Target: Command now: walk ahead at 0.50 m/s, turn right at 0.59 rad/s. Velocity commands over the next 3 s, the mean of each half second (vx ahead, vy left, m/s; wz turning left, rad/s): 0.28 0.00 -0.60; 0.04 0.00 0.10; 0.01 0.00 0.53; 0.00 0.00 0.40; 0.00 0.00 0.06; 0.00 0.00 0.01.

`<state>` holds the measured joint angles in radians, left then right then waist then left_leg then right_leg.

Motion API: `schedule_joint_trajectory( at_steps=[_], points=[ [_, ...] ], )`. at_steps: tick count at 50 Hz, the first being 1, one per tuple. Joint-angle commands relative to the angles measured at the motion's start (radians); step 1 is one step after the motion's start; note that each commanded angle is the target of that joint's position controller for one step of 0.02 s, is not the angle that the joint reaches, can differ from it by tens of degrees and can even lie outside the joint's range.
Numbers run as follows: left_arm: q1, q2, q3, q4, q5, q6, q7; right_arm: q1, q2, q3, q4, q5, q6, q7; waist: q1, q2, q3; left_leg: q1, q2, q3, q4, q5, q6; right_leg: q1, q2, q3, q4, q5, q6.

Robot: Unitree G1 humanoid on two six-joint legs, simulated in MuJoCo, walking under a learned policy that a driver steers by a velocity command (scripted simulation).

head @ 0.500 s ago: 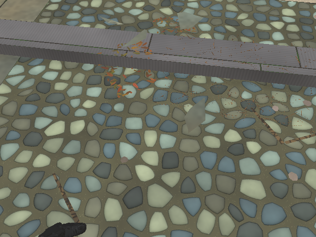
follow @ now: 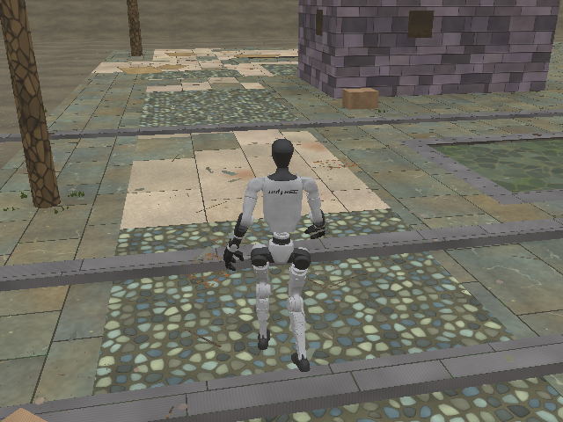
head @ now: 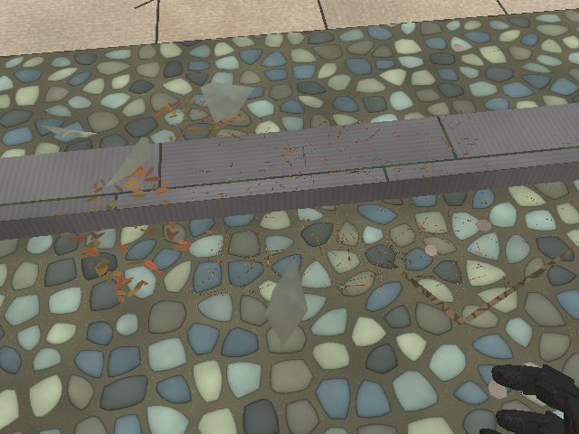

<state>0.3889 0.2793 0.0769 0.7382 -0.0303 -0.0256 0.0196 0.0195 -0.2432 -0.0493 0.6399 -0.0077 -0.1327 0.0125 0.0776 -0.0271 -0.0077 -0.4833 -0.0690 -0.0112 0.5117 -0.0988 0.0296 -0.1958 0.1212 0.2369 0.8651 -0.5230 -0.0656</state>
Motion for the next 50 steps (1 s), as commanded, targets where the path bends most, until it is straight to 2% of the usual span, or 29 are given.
schedule_joint_trajectory(
  at_steps=[1,2,3,5,7,9,13,16,18,20,21,22,23,24,25,26,27,28,30,33,35,38,39,40,41,42,45,47,50],
  points=[
    [-0.01,0.142,0.013,-0.11,-0.006,-0.021,-0.003,0.264,-0.117,-0.056,-0.026,0.01,0.007,-0.017,-0.167,0.159,-0.22,0.753,0.457,-0.652,-0.197,-0.401,0.232,-0.628,-0.112,-0.041,0.515,0.064,0.053],
    [-0.082,0.143,0.016,-0.129,0.01,-0.019,-0.002,0.223,-0.109,-0.048,-0.026,0.004,0.017,-0.02,-0.152,0.073,-0.118,0.597,0.412,-0.51,-0.216,-0.276,0.194,-0.599,-0.144,-0.08,0.503,0.142,0.059],
    [-0.13,0.127,0.018,-0.149,0.021,-0.023,-0.006,0.204,-0.102,-0.043,-0.014,-0.001,0.021,-0.019,-0.133,0.056,-0.046,0.482,0.367,-0.418,-0.243,-0.167,0.179,-0.58,-0.169,-0.087,0.462,0.188,0.06],
    [-0.126,0.089,0.017,-0.156,0.005,-0.018,-0.014,0.182,-0.082,-0.035,0.005,-0.011,0.017,-0.016,-0.091,0.1,0.006,0.364,0.305,-0.264,-0.285,0.006,0.159,-0.522,-0.202,-0.107,0.414,0.21,0.06],
    [-0.126,0.061,0.013,-0.161,0.006,-0.006,-0.012,0.174,-0.094,-0.04,0.033,-0.005,0.011,-0.013,-0.068,0.116,0.017,0.326,0.303,-0.155,-0.277,0.322,0.172,-0.517,-0.204,-0.133,0.351,0.185,0.083],
    [-0.158,0.048,0.007,-0.172,0.014,0.001,-0.01,0.165,-0.143,-0.054,0.055,-0.005,0.016,-0.016,-0.063,0.115,0.005,0.327,0.31,-0.071,-0.268,0.516,0.178,-0.522,-0.207,-0.157,0.241,0.232,0.104],
    [-0.247,0.039,-0.003,-0.175,0.015,-0.002,-0.035,0.15,-0.183,-0.062,0.08,0.009,0.05,-0.038,-0.094,0.122,-0.034,0.329,0.276,0.077,-0.254,0.512,0.145,-0.399,-0.195,-0.219,-0.035,0.489,0.096],
    [-0.32,0.057,0.004,-0.2,0.014,-0.001,-0.059,0.176,-0.206,-0.066,0.1,0.025,0.065,-0.043,-0.119,0.119,-0.04,0.399,0.296,0.103,-0.209,0.463,0.122,-0.358,-0.178,-0.239,-0.179,0.521,0.065],
    [-0.327,0.085,0.018,-0.217,0.018,0.002,-0.07,0.173,-0.227,-0.073,0.101,0.037,0.075,-0.045,-0.109,0.13,-0.048,0.441,0.321,0.103,-0.143,0.491,0.107,-0.327,-0.158,-0.257,-0.233,0.437,0.036],
    [-0.232,0.119,0.042,-0.199,0.023,0.002,-0.072,0.154,-0.231,-0.077,0.094,0.049,0.084,-0.051,-0.051,0.118,-0.085,0.445,0.299,0.134,0.029,0.583,0.073,-0.19,-0.103,-0.297,-0.351,0.435,-0.008],
    [-0.125,0.166,0.066,-0.17,0.027,0.0,-0.06,0.183,-0.201,-0.068,0.097,0.043,0.085,-0.05,-0.009,0.062,-0.136,0.382,0.24,0.166,0.212,0.508,0.031,-0.02,-0.076,-0.287,-0.432,0.568,-0.047],
    [-0.052,0.266,0.089,-0.183,0.032,0.004,-0.034,0.225,-0.144,-0.045,0.063,-0.008,0.08,-0.042,-0.006,-0.138,-0.225,0.107,0.164,0.183,0.536,0.004,-0.037,0.254,-0.303,0.008,-0.373,1.05,-0.145],
    [-0.091,0.309,0.074,-0.218,0.054,0.001,-0.027,0.285,-0.093,-0.018,0.044,-0.04,0.072,-0.026,-0.078,-0.268,-0.351,-0.158,0.015,0.047,0.821,-0.663,-0.086,0.441,-0.522,0.389,-0.356,1.38,-0.359],
    [-0.097,0.25,0.063,-0.228,0.046,0.005,-0.035,0.26,-0.177,-0.029,0.047,-0.006,0.071,-0.014,-0.021,-0.148,-0.452,-0.2,0.049,-0.095,0.907,-0.59,-0.091,0.441,-0.508,0.372,-0.41,1.155,-0.394],
    [-0.162,0.214,0.055,-0.229,0.036,0.006,-0.037,0.198,-0.196,-0.032,0.036,0.019,0.077,-0.014,-0.034,-0.092,-0.347,-0.245,0.08,-0.088,0.87,-0.49,-0.083,0.329,-0.451,0.287,-0.442,0.923,-0.335],
    [-0.221,0.157,0.038,-0.228,0.016,0.013,-0.03,0.187,-0.186,-0.032,0.056,0.014,0.093,-0.025,-0.06,-0.005,-0.253,-0.237,0.13,-0.075,0.792,-0.423,-0.088,0.209,-0.392,0.178,-0.454,0.784,-0.253],
    [-0.259,0.118,0.021,-0.231,0.013,0.021,-0.024,0.179,-0.181,-0.033,0.065,0.01,0.114,-0.037,-0.081,-0.001,-0.197,-0.178,0.15,-0.062,0.715,-0.388,-0.095,0.077,-0.351,0.113,-0.475,0.714,-0.212],
    [-0.29,0.116,0.016,-0.231,0.026,0.025,-0.024,0.195,-0.172,-0.032,0.071,0.008,0.13,-0.039,-0.108,-0.03,-0.168,-0.085,0.141,-0.03,0.676,-0.355,-0.102,-0.049,-0.315,0.053,-0.49,0.715,-0.195],
    [-0.305,0.105,0.009,-0.212,0.054,0.018,-0.021,0.238,-0.126,-0.019,0.086,0.003,0.138,-0.041,-0.128,-0.071,-0.168,0.033,0.132,0.0,0.562,-0.32,-0.111,-0.15,-0.282,-0.029,-0.503,0.755,-0.185],
    [-0.286,0.066,-0.005,-0.168,0.066,0.006,-0.015,0.223,-0.076,0.004,0.093,0.004,0.137,-0.04,-0.1,-0.097,-0.182,0.144,0.15,-0.011,0.36,-0.237,-0.103,-0.161,-0.291,-0.07,-0.514,0.642,-0.173],
    [-0.283,0.085,-0.002,-0.146,0.069,0.008,-0.013,0.196,-0.107,-0.004,0.083,0.012,0.141,-0.036,-0.084,-0.117,-0.152,0.184,0.141,-0.002,0.291,-0.197,-0.09,-0.176,-0.313,-0.052,-0.53,0.453,-0.169],
    [-0.295,0.11,0.003,-0.131,0.05,0.02,-0.003,0.178,-0.134,-0.015,0.064,0.003,0.143,-0.029,-0.096,-0.107,-0.077,0.216,0.101,0.044,0.131,-0.153,-0.046,-0.178,-0.308,-0.043,-0.502,0.243,-0.122],
    [-0.267,0.106,0.003,-0.117,0.044,0.022,0.001,0.172,-0.142,-0.016,0.054,-0.007,0.144,-0.027,-0.095,-0.084,-0.053,0.214,0.106,0.029,0.068,-0.1,-0.023,-0.169,-0.292,-0.049,-0.475,0.218,-0.085],
    [-0.243,0.094,0.003,-0.113,0.043,0.022,0.009,0.158,-0.179,-0.021,0.033,-0.017,0.143,-0.026,-0.074,-0.009,-0.03,0.199,0.166,-0.068,0.009,0.05,0.012,-0.171,-0.248,-0.088,-0.392,0.194,-0.032],
    [-0.193,0.074,0.003,-0.116,0.057,0.018,0.013,0.139,-0.232,-0.035,0.022,-0.009,0.142,-0.031,-0.02,0.161,-0.023,0.188,0.244,-0.182,-0.045,0.111,0.072,-0.196,-0.139,-0.203,-0.288,0.153,0.028],
    [-0.257,0.061,0.003,-0.129,0.058,0.019,0.019,0.148,-0.233,-0.045,0.025,-0.001,0.143,-0.029,-0.057,0.277,0.003,0.123,0.297,-0.311,-0.144,-0.026,0.141,-0.192,-0.067,-0.288,-0.195,0.191,0.072],
    [-0.329,0.055,0.015,-0.147,0.041,0.028,0.02,0.17,-0.203,-0.043,0.011,-0.007,0.128,-0.036,-0.102,0.293,-0.006,0.213,0.332,-0.412,-0.16,0.093,0.186,-0.275,-0.058,-0.22,-0.048,0.052,0.066],
    [-0.327,0.044,0.016,-0.154,0.037,0.024,0.013,0.18,-0.218,-0.056,0.006,0.007,0.122,-0.044,-0.106,0.228,-0.053,0.316,0.331,-0.418,-0.113,0.248,0.196,-0.334,-0.078,-0.175,0.004,-0.022,0.07],
    [-0.314,0.021,0.008,-0.148,0.021,0.009,0.004,0.15,-0.216,-0.069,-0.008,0.029,0.152,-0.055,-0.102,0.194,-0.107,0.358,0.28,-0.392,-0.072,0.322,0.163,-0.264,-0.069,-0.183,-0.161,0.078,0.093]
  ],
)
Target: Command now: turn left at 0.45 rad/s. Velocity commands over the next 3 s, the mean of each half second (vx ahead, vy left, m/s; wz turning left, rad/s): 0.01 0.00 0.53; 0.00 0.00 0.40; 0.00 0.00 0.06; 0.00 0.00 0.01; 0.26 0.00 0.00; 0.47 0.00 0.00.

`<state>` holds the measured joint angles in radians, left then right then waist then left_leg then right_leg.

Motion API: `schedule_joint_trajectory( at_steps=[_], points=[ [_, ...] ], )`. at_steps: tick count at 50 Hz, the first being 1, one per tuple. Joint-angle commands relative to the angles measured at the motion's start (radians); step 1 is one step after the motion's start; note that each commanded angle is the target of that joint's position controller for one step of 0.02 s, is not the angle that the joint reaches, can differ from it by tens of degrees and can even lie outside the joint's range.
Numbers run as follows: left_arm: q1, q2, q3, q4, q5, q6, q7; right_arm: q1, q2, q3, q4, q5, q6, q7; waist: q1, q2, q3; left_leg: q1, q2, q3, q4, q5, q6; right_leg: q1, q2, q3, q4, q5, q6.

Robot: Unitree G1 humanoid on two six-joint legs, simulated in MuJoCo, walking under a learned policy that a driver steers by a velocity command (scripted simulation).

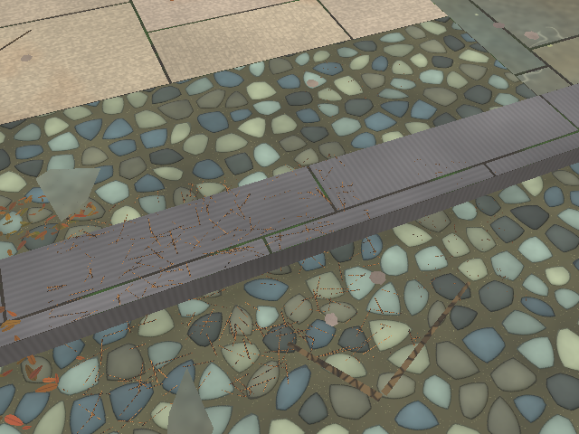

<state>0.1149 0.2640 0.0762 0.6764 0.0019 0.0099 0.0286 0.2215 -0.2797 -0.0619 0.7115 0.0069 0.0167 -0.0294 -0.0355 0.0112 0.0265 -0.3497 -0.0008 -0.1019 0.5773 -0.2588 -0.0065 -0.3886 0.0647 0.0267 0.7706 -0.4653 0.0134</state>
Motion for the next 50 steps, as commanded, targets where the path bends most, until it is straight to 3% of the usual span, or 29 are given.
schedule_joint_trajectory(
  at_steps=[1,3,4,5,6,7,8,9,10,12,14,17,21,24,25,26,27,28,29,31,32,34,38,44,47,48,49,50],
  points=[
    [-0.018,0.036,0.01,-0.078,-0.014,-0.03,-0.01,-0.066,-0.178,-0.059,-0.087,0.019,0.016,-0.014,0.021,0.163,-0.153,0.213,0.194,-0.298,-0.13,0.476,0.192,-0.019,-0.001,0.014,-0.137,0.069,0.018],
    [0.058,0.049,0.02,-0.052,-0.015,-0.032,-0.022,-0.099,-0.168,-0.06,-0.106,0.032,0.032,-0.015,0.061,0.156,-0.164,0.142,0.145,-0.282,-0.103,0.341,0.149,0.144,0.003,-0.013,-0.359,0.254,0.004],
    [0.089,0.091,0.035,-0.045,-0.008,-0.028,-0.02,-0.085,-0.136,-0.053,-0.114,0.026,0.033,-0.015,0.056,0.099,-0.173,0.035,0.104,-0.253,-0.046,0.162,0.103,0.269,-0.082,0.043,-0.401,0.319,-0.025],
    [0.084,0.183,0.054,-0.062,0.017,-0.017,-0.008,-0.049,-0.07,-0.036,-0.124,0.011,0.03,-0.009,0.019,-0.164,-0.156,-0.18,-0.022,-0.109,0.184,-0.146,0.035,0.377,-0.311,0.283,-0.433,0.496,-0.128],
    [0.082,0.199,0.057,-0.068,0.049,-0.021,-0.015,-0.046,-0.123,-0.053,-0.141,0.004,0.015,-0.007,0.026,-0.312,-0.134,-0.288,-0.064,-0.025,0.394,-0.408,-0.013,0.3,-0.489,0.468,-0.458,0.656,-0.284],
    [0.056,0.153,0.042,-0.089,0.045,-0.031,-0.013,-0.034,-0.187,-0.076,-0.121,0.002,0.009,-0.002,0.025,-0.193,-0.115,-0.296,-0.025,-0.062,0.567,-0.376,-0.036,0.282,-0.478,0.425,-0.46,0.669,-0.321],
    [0.003,0.122,0.033,-0.093,0.034,-0.036,-0.009,-0.016,-0.196,-0.086,-0.095,0.01,0.013,0.0,-0.003,-0.127,-0.087,-0.311,-0.018,-0.057,0.631,-0.307,-0.049,0.268,-0.412,0.316,-0.438,0.653,-0.275],
    [-0.035,0.113,0.031,-0.103,0.02,-0.037,-0.004,0.006,-0.18,-0.086,-0.072,0.011,0.023,-0.005,-0.015,-0.101,-0.076,-0.322,-0.009,-0.047,0.652,-0.246,-0.065,0.271,-0.355,0.233,-0.429,0.619,-0.231],
    [-0.04,0.109,0.028,-0.101,0.01,-0.038,0.002,-0.004,-0.161,-0.081,-0.073,0.011,0.03,-0.005,-0.004,-0.11,-0.064,-0.34,-0.004,-0.039,0.675,-0.197,-0.082,0.276,-0.341,0.187,-0.423,0.668,-0.225],
    [-0.007,0.115,0.028,-0.09,0.015,-0.029,0.014,-0.044,-0.122,-0.067,-0.097,0.018,0.032,0.002,0.02,-0.127,-0.067,-0.331,-0.002,0.017,0.633,-0.14,-0.106,0.284,-0.309,0.102,-0.43,0.705,-0.23],
    [0.035,0.127,0.034,-0.077,0.018,-0.019,0.025,-0.101,-0.097,-0.053,-0.131,0.019,0.032,0.008,0.055,-0.141,-0.085,-0.34,0.019,0.042,0.534,-0.124,-0.119,0.348,-0.329,0.082,-0.435,0.695,-0.245],
    [0.042,0.165,0.047,-0.069,0.013,-0.008,0.024,-0.131,-0.077,-0.037,-0.162,0.011,0.031,0.023,0.072,-0.159,-0.109,-0.25,0.048,0.082,0.378,-0.136,-0.111,0.348,-0.356,0.041,-0.434,0.661,-0.252],
    [0.031,0.198,0.059,-0.061,-0.003,-0.005,0.008,-0.116,-0.102,-0.043,-0.178,0.014,0.036,0.04,0.068,-0.189,-0.107,-0.11,0.038,0.149,0.207,-0.131,-0.068,0.297,-0.382,-0.004,-0.417,0.647,-0.239],
    [0.014,0.197,0.06,-0.048,-0.032,-0.008,0.002,-0.051,-0.099,-0.053,-0.169,0.014,0.043,0.052,0.021,-0.182,-0.109,0.033,0.007,0.192,-0.042,0.005,-0.001,0.267,-0.373,-0.053,-0.32,0.586,-0.17],
    [0.057,0.168,0.054,-0.026,-0.032,-0.011,-0.002,-0.007,-0.12,-0.064,-0.154,0.011,0.042,0.047,0.012,-0.135,-0.12,0.149,-0.017,0.175,-0.141,0.104,0.031,0.206,-0.338,-0.099,-0.234,0.506,-0.112],
    [0.088,0.122,0.042,-0.024,-0.003,-0.013,-0.007,0.04,-0.206,-0.091,-0.157,0.011,0.037,0.033,0.016,0.059,-0.139,0.335,0.112,-0.028,-0.183,0.417,0.091,0.011,-0.256,-0.187,-0.009,0.276,-0.021],
    [0.033,0.078,0.018,-0.092,0.042,-0.016,-0.005,0.035,-0.312,-0.104,-0.192,-0.015,0.024,0.025,0.024,0.33,-0.135,0.415,0.381,-0.413,-0.177,0.708,0.298,-0.307,-0.105,-0.175,0.267,-0.223,0.067],
    [-0.051,0.129,0.034,-0.099,0.023,-0.019,0.002,0.07,-0.259,-0.092,-0.188,-0.038,0.0,0.036,-0.061,0.211,-0.214,0.364,0.405,-0.433,-0.21,0.636,0.39,-0.319,-0.087,0.002,0.435,-0.247,0.067],
    [-0.059,0.148,0.039,-0.095,0.0,-0.014,0.004,0.029,-0.234,-0.077,-0.177,-0.036,-0.017,0.036,-0.027,0.165,-0.165,0.319,0.346,-0.336,-0.217,0.544,0.344,-0.331,-0.103,0.031,0.475,-0.162,0.054],
    [-0.031,0.16,0.048,-0.066,0.011,-0.005,0.018,-0.073,-0.181,-0.061,-0.183,0.001,-0.017,0.023,0.025,0.102,-0.114,0.248,0.247,-0.237,-0.215,0.416,0.243,-0.326,-0.122,0.047,0.414,0.0,0.049],
    [-0.014,0.16,0.05,-0.06,0.016,-0.003,0.018,-0.098,-0.174,-0.055,-0.188,0.005,-0.012,0.017,0.044,0.111,-0.116,0.198,0.22,-0.21,-0.218,0.437,0.232,-0.276,-0.11,0.039,0.414,0.05,0.055],
    [0.022,0.139,0.045,-0.042,0.01,-0.005,0.013,-0.101,-0.165,-0.048,-0.19,-0.007,-0.009,0.009,0.057,0.112,-0.148,0.188,0.199,-0.187,-0.219,0.44,0.232,-0.23,-0.087,0.029,0.401,0.112,0.065],
    [-0.004,0.102,0.024,-0.038,0.003,-0.002,0.011,-0.074,-0.154,-0.041,-0.172,-0.01,-0.009,0.0,0.029,0.123,-0.148,0.206,0.183,-0.185,-0.216,0.349,0.226,-0.183,-0.093,0.03,0.197,0.146,0.077],
    [-0.021,0.104,0.016,-0.045,-0.007,-0.011,-0.005,-0.074,-0.153,-0.031,-0.155,-0.019,0.0,0.015,0.0,0.146,-0.097,0.124,0.187,-0.252,-0.207,0.2,0.242,-0.022,-0.089,0.015,-0.028,0.079,0.056],
    [0.033,0.078,0.009,-0.027,-0.005,-0.026,-0.018,-0.102,-0.113,-0.012,-0.145,-0.007,0.001,0.018,0.05,0.122,-0.094,0.098,0.152,-0.253,-0.16,0.228,0.204,0.134,-0.078,-0.004,-0.304,0.232,0.028],
    [0.045,0.084,0.006,-0.026,0.009,-0.033,-0.021,-0.072,-0.091,-0.004,-0.134,-0.009,-0.004,0.018,0.053,0.091,-0.104,0.067,0.124,-0.241,-0.15,0.193,0.158,0.226,-0.104,0.027,-0.389,0.366,0.011],
    [0.066,0.136,0.013,-0.034,0.025,-0.036,-0.018,-0.042,-0.065,0.004,-0.132,-0.027,-0.013,0.018,0.032,-0.002,-0.133,0.016,0.07,-0.185,-0.078,0.095,0.1,0.317,-0.216,0.125,-0.384,0.57,-0.027],
    [0.015,0.174,0.019,-0.018,0.026,-0.035,-0.018,0.023,-0.054,0.002,-0.127,-0.029,-0.022,0.024,-0.056,-0.178,-0.13,0.021,-0.02,-0.062,-0.069,-0.043,0.05,0.259,-0.267,0.176,-0.348,0.573,-0.104]
  ],
)
Over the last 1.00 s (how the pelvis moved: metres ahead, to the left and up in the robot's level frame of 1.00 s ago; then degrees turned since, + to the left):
0.26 -0.03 0.01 -10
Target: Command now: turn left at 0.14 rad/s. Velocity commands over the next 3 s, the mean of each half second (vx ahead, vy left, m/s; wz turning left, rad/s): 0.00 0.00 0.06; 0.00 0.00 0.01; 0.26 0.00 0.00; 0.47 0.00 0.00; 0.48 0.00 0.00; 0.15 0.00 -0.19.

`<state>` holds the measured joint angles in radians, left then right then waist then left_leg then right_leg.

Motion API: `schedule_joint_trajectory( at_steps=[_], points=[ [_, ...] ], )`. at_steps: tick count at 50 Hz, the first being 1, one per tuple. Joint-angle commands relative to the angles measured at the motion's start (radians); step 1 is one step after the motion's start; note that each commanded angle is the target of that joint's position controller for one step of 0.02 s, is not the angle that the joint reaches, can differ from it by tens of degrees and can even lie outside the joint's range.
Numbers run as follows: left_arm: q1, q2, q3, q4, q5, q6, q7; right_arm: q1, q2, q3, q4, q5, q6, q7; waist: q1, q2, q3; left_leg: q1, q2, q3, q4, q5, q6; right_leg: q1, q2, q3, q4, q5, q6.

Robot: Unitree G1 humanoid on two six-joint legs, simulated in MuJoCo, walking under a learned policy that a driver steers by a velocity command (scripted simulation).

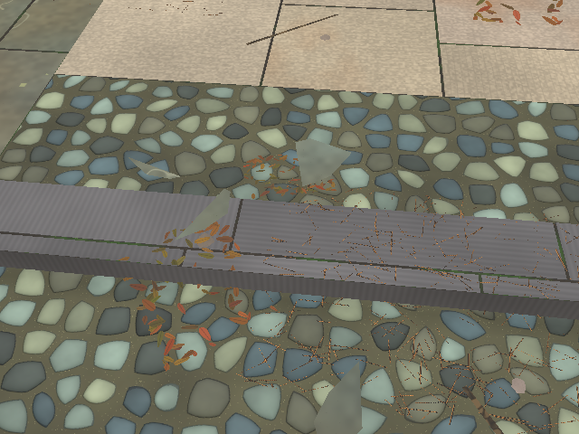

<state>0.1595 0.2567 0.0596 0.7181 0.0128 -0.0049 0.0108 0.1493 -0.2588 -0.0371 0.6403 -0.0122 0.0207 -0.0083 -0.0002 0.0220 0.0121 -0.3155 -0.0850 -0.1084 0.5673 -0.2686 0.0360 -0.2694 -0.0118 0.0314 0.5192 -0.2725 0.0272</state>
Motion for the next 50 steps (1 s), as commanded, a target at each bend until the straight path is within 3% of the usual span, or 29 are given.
schedule_joint_trajectory(
  at_steps=[1,2,4,8,14,50],
  points=[
    [-0.068,0.107,0.019,-0.076,0.008,-0.022,-0.005,0.064,-0.1,-0.025,-0.047,-0.021,-0.027,0.001,-0.062,-0.193,-0.112,0.062,0.075,-0.035,-0.067,-0.028,-0.027,0.062,-0.179,0.177,-0.128,0.241,-0.144],
    [-0.079,0.087,0.012,-0.08,0.008,-0.024,-0.007,0.024,-0.118,-0.034,-0.05,-0.017,-0.024,0.001,-0.042,-0.173,-0.084,0.063,0.071,-0.034,-0.07,0.005,-0.03,0.049,-0.137,0.143,-0.125,0.141,-0.114],
    [-0.062,0.109,0.017,-0.081,0.002,-0.032,-0.005,-0.006,-0.113,-0.036,-0.058,-0.011,-0.011,-0.002,-0.015,-0.13,-0.05,0.047,0.073,-0.049,-0.069,0.073,-0.013,0.04,-0.095,0.101,-0.107,0.088,-0.073],
    [-0.02,0.091,0.008,-0.076,0.001,-0.035,0.004,0.014,-0.08,-0.033,-0.049,-0.004,-0.013,0.0,-0.003,-0.068,-0.043,0.041,0.085,-0.068,-0.084,0.119,0.001,0.054,-0.071,0.073,-0.072,0.105,-0.061],
    [-0.018,0.077,0.003,-0.083,-0.002,-0.03,0.003,0.034,-0.064,-0.037,-0.039,-0.003,-0.02,-0.005,0.003,-0.011,-0.046,0.05,0.091,-0.076,-0.089,0.15,-0.012,0.067,-0.053,0.06,-0.052,0.121,-0.063],
    [0.023,0.037,0.005,0.019,-0.009,-0.043,-0.005,0.096,-0.024,-0.054,-0.014,0.0,-0.019,-0.043,-0.001,-0.021,-0.017,0.114,0.1,-0.06,-0.097,0.185,-0.052,0.038,-0.038,0.067,-0.107,0.093,-0.077]
  ],
)
Over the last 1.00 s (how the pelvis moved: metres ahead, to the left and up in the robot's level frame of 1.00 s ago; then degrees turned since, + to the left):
-0.01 0.03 0.00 28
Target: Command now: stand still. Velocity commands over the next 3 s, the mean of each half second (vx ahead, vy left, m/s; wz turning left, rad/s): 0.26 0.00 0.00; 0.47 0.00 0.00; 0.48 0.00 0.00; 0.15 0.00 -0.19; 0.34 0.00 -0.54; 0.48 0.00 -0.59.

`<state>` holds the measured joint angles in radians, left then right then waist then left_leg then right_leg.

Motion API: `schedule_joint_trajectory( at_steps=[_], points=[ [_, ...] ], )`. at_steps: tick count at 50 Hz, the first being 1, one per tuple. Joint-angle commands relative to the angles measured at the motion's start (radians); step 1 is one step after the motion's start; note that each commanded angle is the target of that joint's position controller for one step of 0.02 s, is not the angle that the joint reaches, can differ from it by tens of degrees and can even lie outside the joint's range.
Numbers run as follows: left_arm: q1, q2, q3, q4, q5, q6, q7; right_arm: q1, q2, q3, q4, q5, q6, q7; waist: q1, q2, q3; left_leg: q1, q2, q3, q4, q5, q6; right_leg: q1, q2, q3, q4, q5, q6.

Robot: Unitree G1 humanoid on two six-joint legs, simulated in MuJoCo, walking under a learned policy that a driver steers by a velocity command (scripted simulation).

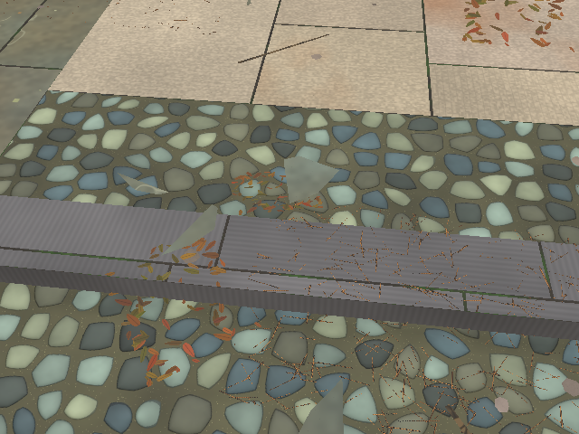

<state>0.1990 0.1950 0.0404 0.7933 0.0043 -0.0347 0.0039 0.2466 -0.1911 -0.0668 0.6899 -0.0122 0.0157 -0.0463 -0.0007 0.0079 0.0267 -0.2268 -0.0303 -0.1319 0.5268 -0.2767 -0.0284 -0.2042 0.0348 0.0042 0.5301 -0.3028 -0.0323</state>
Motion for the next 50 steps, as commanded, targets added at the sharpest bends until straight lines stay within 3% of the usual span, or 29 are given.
schedule_joint_trajectory(
  at_steps=[1,4,5,7,8,10,12,14,17,18,19,20,21,22,23,25,27,32,36,39,40,41,42,43,44,45,46,48,50],
  points=[
    [-0.016,0.098,0.024,-0.052,-0.001,-0.013,0.002,0.001,-0.092,-0.025,-0.06,0.0,-0.014,-0.006,0.0,-0.007,-0.03,0.025,0.045,-0.036,-0.058,0.193,0.012,-0.027,-0.085,0.095,-0.12,0.123,-0.019],
    [0.004,0.097,0.023,-0.029,-0.002,-0.007,0.006,0.026,-0.074,-0.021,-0.039,0.001,-0.012,-0.01,0.003,-0.034,-0.035,0.013,0.011,0.005,-0.04,0.017,0.013,-0.027,-0.079,0.108,-0.163,-0.118,-0.036],
    [0.017,0.131,0.034,-0.024,-0.009,-0.002,0.011,0.024,-0.08,-0.023,-0.038,0.006,-0.014,-0.012,0.014,-0.072,-0.008,-0.047,-0.022,0.049,0.018,-0.113,0.018,-0.029,-0.099,0.154,-0.196,-0.286,-0.068],
    [0.068,0.192,0.048,-0.01,-0.017,0.001,0.02,-0.019,-0.092,-0.022,-0.063,0.022,-0.039,-0.01,0.042,-0.16,0.076,-0.232,-0.019,0.115,0.171,-0.194,0.023,-0.013,-0.267,0.388,-0.325,-0.541,-0.18],
    [0.082,0.209,0.053,-0.008,-0.017,-0.002,0.025,-0.061,-0.099,-0.02,-0.075,0.033,-0.058,-0.005,0.058,-0.168,0.123,-0.294,0.023,0.103,0.242,-0.187,0.031,-0.029,-0.337,0.486,-0.365,-0.539,-0.225],
    [0.108,0.218,0.056,0.002,-0.013,-0.016,0.028,-0.091,-0.109,-0.023,-0.082,0.039,-0.085,0.01,0.074,-0.146,0.128,-0.417,0.078,0.07,0.35,-0.246,0.048,0.049,-0.382,0.531,-0.38,-0.412,-0.256],
    [0.081,0.212,0.053,-0.006,-0.025,-0.019,0.023,-0.083,-0.103,-0.018,-0.072,0.038,-0.1,0.028,0.062,-0.116,0.086,-0.385,0.097,0.089,0.267,-0.223,0.063,0.094,-0.337,0.426,-0.372,-0.271,-0.222],
    [0.039,0.219,0.053,-0.01,-0.035,-0.013,0.014,-0.053,-0.085,-0.012,-0.046,0.032,-0.11,0.041,0.036,-0.114,0.042,-0.184,0.059,0.148,0.126,-0.112,0.061,0.012,-0.254,0.275,-0.346,-0.119,-0.186],
    [0.045,0.196,0.044,0.002,-0.037,-0.005,0.004,0.113,-0.103,-0.029,0.029,0.033,-0.107,0.044,-0.046,-0.077,-0.022,0.164,-0.02,0.217,-0.027,0.084,0.05,-0.144,-0.184,0.165,-0.211,-0.08,-0.142],
    [0.061,0.147,0.036,0.018,0.046,-0.008,-0.009,0.215,-0.096,-0.021,0.053,-0.054,-0.092,0.049,-0.097,0.015,-0.053,0.322,0.034,0.13,-0.13,-0.038,0.07,-0.23,-0.103,0.064,-0.018,-0.101,-0.101],
    [0.025,0.048,0.008,-0.029,0.057,-0.011,-0.015,0.354,-0.217,-0.043,0.058,-0.075,-0.091,0.043,-0.149,0.271,-0.104,0.418,0.329,-0.3,-0.308,-0.355,0.133,-0.398,-0.002,-0.05,0.349,-0.225,-0.047],
    [0.038,0.115,0.028,-0.044,0.055,-0.009,-0.023,0.35,-0.293,-0.057,0.068,-0.056,-0.077,0.042,-0.113,0.272,-0.019,0.316,0.428,-0.604,-0.422,-0.494,0.245,-0.544,0.033,0.003,0.505,-0.296,-0.061],
    [0.009,0.152,0.037,-0.044,0.054,-0.004,-0.031,0.256,-0.247,-0.046,0.052,-0.037,-0.07,0.048,-0.065,0.122,0.083,0.247,0.402,-0.514,-0.405,-0.521,0.258,-0.586,-0.051,0.049,0.572,-0.195,-0.076],
    [-0.001,0.154,0.036,-0.035,0.04,-0.009,-0.044,0.186,-0.201,-0.03,0.041,-0.023,-0.075,0.055,-0.039,0.066,0.105,0.201,0.345,-0.392,-0.393,-0.388,0.234,-0.565,-0.082,0.046,0.555,-0.088,-0.074],
    [0.015,0.146,0.035,-0.023,0.031,-0.013,-0.05,0.153,-0.177,-0.02,0.039,-0.021,-0.083,0.056,-0.019,0.063,0.078,0.201,0.296,-0.292,-0.399,-0.228,0.208,-0.526,-0.1,0.034,0.53,-0.019,-0.061],
    [0.032,0.137,0.031,-0.002,0.044,-0.004,-0.057,0.162,-0.147,-0.006,0.062,-0.018,-0.101,0.053,-0.013,0.088,0.033,0.216,0.238,-0.151,-0.395,0.051,0.191,-0.476,-0.106,0.0,0.517,0.058,-0.032],
    [-0.002,0.124,0.026,-0.015,0.042,0.002,-0.059,0.21,-0.139,-0.001,0.1,-0.01,-0.111,0.053,-0.012,0.093,0.025,0.245,0.228,-0.088,-0.385,0.232,0.203,-0.504,-0.105,-0.022,0.502,0.086,-0.01],
    [-0.184,0.095,0.006,-0.08,0.035,0.002,-0.063,0.259,-0.137,0.004,0.162,-0.005,-0.11,0.05,-0.041,0.091,0.069,0.227,0.213,0.005,-0.404,0.346,0.218,-0.513,-0.104,-0.059,0.281,0.188,0.02],
    [-0.243,0.104,0.004,-0.104,0.027,0.0,-0.059,0.266,-0.161,0.0,0.205,-0.004,-0.111,0.047,-0.038,0.094,0.091,0.21,0.239,0.032,-0.397,0.419,0.206,-0.379,-0.081,-0.079,0.111,0.22,-0.016],
    [-0.152,0.127,0.018,-0.079,0.028,-0.007,-0.042,0.231,-0.185,-0.003,0.226,-0.007,-0.107,0.043,0.017,0.081,0.053,0.246,0.252,0.06,-0.269,0.705,0.178,-0.214,-0.033,-0.097,0.047,0.165,-0.067],
    [-0.037,0.14,0.028,-0.041,0.028,-0.013,-0.032,0.218,-0.198,-0.006,0.233,-0.009,-0.102,0.043,0.068,0.066,-0.01,0.251,0.23,0.087,-0.121,0.836,0.162,-0.08,0.003,-0.113,0.005,0.158,-0.087],
    [0.126,0.169,0.042,0.015,0.037,-0.024,-0.02,0.221,-0.191,-0.002,0.237,-0.009,-0.098,0.042,0.127,0.035,-0.108,0.176,0.183,0.123,0.089,0.802,0.144,0.135,-0.001,-0.099,-0.02,0.153,-0.112],
    [0.298,0.249,0.062,0.04,0.059,-0.032,-0.006,0.24,-0.145,0.012,0.213,-0.009,-0.096,0.043,0.173,-0.081,-0.241,-0.007,0.124,0.166,0.406,0.445,0.13,0.365,-0.242,0.167,-0.053,-0.036,-0.154],
    [0.31,0.333,0.078,0.05,0.057,-0.029,-0.01,0.362,-0.041,0.029,0.21,0.021,-0.095,0.05,0.099,-0.33,-0.32,-0.315,-0.068,0.148,0.715,-0.25,0.099,0.52,-0.467,0.688,-0.247,-0.185,-0.271],
    [0.205,0.264,0.067,0.04,0.021,-0.021,-0.014,0.274,-0.141,0.008,0.216,-0.006,-0.093,0.046,0.077,-0.164,-0.194,-0.398,-0.001,0.047,0.768,-0.186,0.122,0.397,-0.41,0.692,-0.317,-0.272,-0.241],
    [0.102,0.195,0.049,0.025,0.013,-0.024,-0.016,0.19,-0.155,0.002,0.198,-0.007,-0.097,0.054,0.041,-0.086,-0.067,-0.401,0.053,0.061,0.734,-0.067,0.13,0.252,-0.378,0.516,-0.318,-0.219,-0.214],
    [0.064,0.15,0.037,0.027,0.016,-0.033,-0.022,0.15,-0.134,0.009,0.197,-0.006,-0.101,0.058,0.022,-0.038,-0.022,-0.36,0.086,0.071,0.681,-0.004,0.129,0.152,-0.332,0.404,-0.343,-0.063,-0.194],
    [0.063,0.113,0.024,0.053,0.012,-0.049,-0.018,0.16,-0.105,0.015,0.212,-0.027,-0.082,0.066,-0.02,-0.066,-0.009,-0.272,0.119,0.085,0.618,0.029,0.111,0.056,-0.262,0.246,-0.37,0.133,-0.159],
    [0.116,0.109,0.02,0.086,0.009,-0.067,-0.018,0.15,-0.087,0.019,0.217,-0.03,-0.068,0.075,-0.03,-0.061,-0.013,-0.267,0.122,0.104,0.598,0.042,0.096,0.051,-0.246,0.182,-0.382,0.28,-0.165]
  ],
)
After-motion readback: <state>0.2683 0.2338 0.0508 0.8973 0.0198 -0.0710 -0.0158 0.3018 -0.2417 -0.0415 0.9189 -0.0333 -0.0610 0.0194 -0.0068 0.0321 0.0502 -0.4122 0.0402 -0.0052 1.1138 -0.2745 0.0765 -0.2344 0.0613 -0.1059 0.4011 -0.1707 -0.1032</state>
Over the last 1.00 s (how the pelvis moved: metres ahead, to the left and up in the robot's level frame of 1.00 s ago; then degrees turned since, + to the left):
0.01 -0.04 0.00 0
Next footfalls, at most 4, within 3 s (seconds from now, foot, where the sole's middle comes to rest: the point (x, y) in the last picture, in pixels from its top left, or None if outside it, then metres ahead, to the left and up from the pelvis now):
0.36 left None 0.12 0.15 -0.77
0.82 right None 0.43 -0.05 -0.77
1.40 left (267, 351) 0.73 0.10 -0.77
1.90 right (328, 269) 0.93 -0.06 -0.69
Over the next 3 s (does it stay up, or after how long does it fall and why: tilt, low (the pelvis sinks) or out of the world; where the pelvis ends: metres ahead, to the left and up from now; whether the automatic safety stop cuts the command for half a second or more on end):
stays up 1.18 -0.07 0.08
